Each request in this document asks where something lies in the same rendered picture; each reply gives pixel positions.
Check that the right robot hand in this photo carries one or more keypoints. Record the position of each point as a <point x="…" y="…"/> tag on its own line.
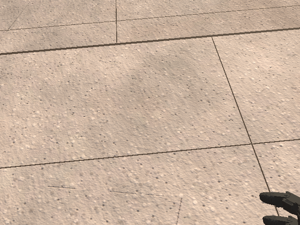
<point x="287" y="201"/>

